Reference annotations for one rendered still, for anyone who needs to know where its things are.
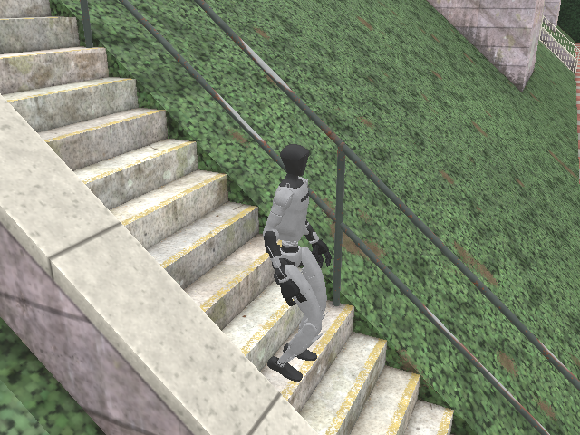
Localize stairs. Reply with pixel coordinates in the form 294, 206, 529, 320
0, 0, 454, 435

